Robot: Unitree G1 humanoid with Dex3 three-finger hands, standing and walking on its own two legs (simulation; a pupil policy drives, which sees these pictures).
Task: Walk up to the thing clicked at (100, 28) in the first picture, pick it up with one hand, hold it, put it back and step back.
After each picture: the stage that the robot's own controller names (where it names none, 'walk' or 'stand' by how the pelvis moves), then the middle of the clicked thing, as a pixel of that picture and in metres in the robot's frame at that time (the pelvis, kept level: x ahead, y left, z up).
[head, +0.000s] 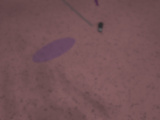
stand; (100, 27) +1.66 -0.21 -0.72
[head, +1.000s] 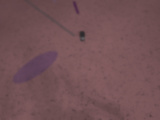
walk; (82, 36) +1.53 +0.14 -0.70
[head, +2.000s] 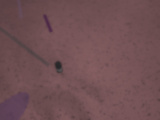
walk; (58, 67) +0.97 +0.31 -0.71
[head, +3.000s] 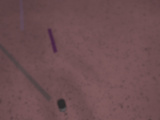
walk; (62, 105) +0.55 +0.21 -0.70
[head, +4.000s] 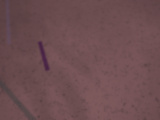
stand; out of the picture +0.31 +0.18 -0.70
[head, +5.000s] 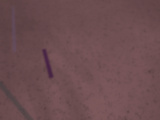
stand; out of the picture +0.29 +0.18 -0.72
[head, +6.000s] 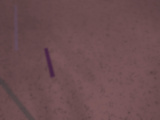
stand; out of the picture +0.29 +0.17 -0.72
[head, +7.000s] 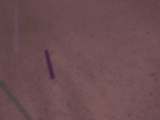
stand; out of the picture +0.27 +0.18 -0.73
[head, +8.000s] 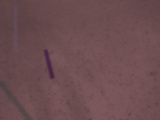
stand; out of the picture +0.28 +0.17 -0.73
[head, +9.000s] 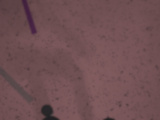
go down; (47, 111) +0.31 +0.19 -0.58
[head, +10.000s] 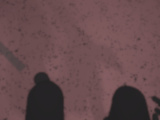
go down; (43, 81) +0.36 +0.21 -0.32
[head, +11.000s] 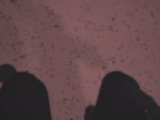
close in; (8, 75) +0.34 +0.24 -0.24
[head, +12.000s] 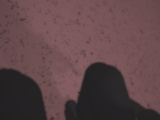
close; out of the picture +0.34 +0.25 -0.21
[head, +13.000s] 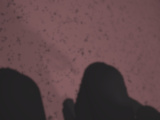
close; out of the picture +0.34 +0.26 -0.21
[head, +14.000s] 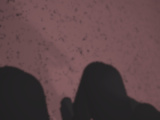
lift; out of the picture +0.33 +0.25 -0.22
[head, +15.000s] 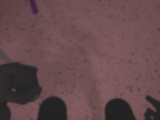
lift; (27, 86) +0.31 +0.19 -0.02
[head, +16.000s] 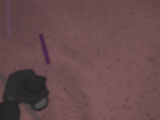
hold; (37, 93) +0.31 +0.17 -0.01
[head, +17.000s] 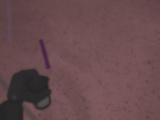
hold; (40, 93) +0.32 +0.17 -0.01
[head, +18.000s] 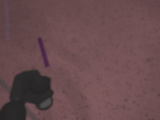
hold; (42, 93) +0.32 +0.16 -0.01
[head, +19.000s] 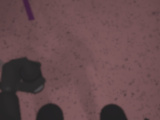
crouch; (33, 79) +0.36 +0.18 -0.08
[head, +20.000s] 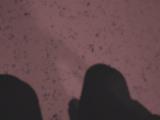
lower; out of the picture +0.36 +0.27 -0.21
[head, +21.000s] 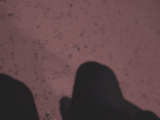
lower; out of the picture +0.37 +0.26 -0.21
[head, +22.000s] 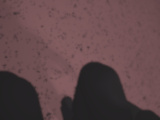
lower; out of the picture +0.37 +0.26 -0.22
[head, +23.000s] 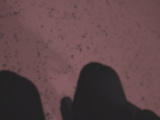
lower; out of the picture +0.36 +0.26 -0.22
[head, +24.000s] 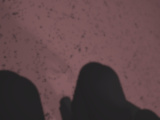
loosen; out of the picture +0.36 +0.26 -0.22
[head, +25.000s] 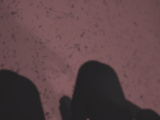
withdraw; out of the picture +0.35 +0.24 -0.22
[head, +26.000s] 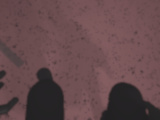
walk; (45, 77) +0.37 +0.20 -0.34
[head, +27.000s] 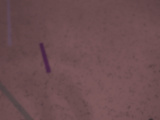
stand; out of the picture +0.29 +0.15 -0.66
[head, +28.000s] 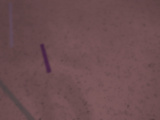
stand; out of the picture +0.31 +0.17 -0.67
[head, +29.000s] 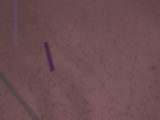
stand; out of the picture +0.31 +0.16 -0.69
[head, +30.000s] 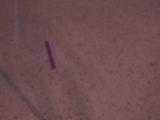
walk; out of the picture +0.33 +0.16 -0.72
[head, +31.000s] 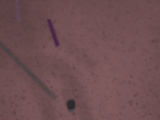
walk; (71, 106) +0.46 +0.10 -0.69
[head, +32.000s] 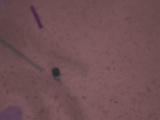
walk; (56, 73) +0.73 +0.24 -0.69
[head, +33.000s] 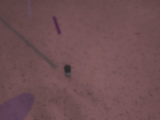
stand; (67, 70) +0.95 +0.17 -0.71
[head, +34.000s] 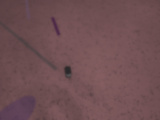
stand; (68, 72) +0.93 +0.17 -0.72
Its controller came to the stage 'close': yes
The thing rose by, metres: 0.70
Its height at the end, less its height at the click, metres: +0.00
